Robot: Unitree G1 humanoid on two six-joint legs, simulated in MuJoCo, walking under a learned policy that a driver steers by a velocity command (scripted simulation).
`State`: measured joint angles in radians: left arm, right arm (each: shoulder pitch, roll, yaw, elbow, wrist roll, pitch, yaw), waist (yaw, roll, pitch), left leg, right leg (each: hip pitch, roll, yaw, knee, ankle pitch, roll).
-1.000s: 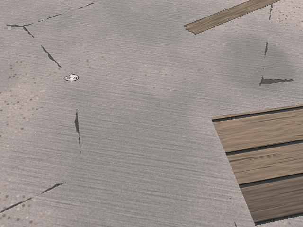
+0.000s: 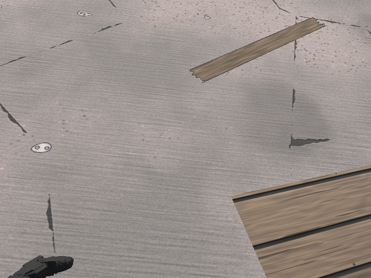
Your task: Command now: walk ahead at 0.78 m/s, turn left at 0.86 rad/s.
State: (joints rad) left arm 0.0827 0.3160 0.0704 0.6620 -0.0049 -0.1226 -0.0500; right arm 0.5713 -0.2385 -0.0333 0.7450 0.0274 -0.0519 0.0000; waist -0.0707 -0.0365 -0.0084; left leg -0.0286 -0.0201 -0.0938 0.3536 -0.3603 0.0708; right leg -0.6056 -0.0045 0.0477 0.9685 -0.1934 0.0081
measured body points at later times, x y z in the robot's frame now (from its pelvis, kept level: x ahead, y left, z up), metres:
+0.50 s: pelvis +0.39 +0.04 -0.01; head +0.40 +0.07 +0.44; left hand +0.23 +0.29 -0.14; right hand +0.71 -0.08 -0.03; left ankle +0.46 +0.20 -0.69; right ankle +0.36 -0.13 -0.74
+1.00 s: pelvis +0.79 +0.16 -0.04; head +0.81 +0.13 +0.41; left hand +1.05 +0.38 -0.08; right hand +0.73 -0.13 -0.17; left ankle +0.58 +0.28 -0.74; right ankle +1.00 +0.05 -0.70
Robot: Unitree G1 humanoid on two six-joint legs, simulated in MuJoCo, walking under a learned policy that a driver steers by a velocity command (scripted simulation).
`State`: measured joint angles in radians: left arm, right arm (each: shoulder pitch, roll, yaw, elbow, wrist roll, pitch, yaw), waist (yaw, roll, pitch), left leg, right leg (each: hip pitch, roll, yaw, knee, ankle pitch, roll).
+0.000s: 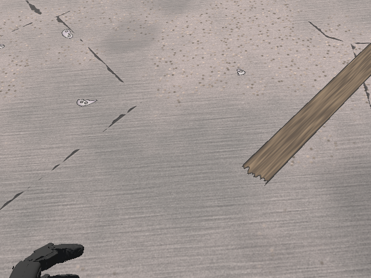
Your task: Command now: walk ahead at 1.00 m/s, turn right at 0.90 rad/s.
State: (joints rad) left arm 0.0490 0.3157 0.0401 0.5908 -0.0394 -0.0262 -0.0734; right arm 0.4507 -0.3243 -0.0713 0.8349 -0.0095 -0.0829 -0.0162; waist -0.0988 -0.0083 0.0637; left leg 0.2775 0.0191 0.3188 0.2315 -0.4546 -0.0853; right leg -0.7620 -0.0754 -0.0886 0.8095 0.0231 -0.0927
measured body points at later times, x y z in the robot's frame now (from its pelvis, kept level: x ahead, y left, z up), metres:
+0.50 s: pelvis +0.44 -0.03 +0.00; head +0.46 -0.05 +0.45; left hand +0.55 +0.24 -0.11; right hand +0.61 -0.33 -0.03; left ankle +0.67 +0.00 -0.71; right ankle +0.24 -0.06 -0.70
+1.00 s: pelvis +0.56 -0.06 +0.02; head +0.55 -0.07 +0.47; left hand +0.78 +0.11 -0.08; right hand +0.55 -0.34 -0.10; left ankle +0.67 +0.00 -0.71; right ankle +0.52 -0.18 -0.71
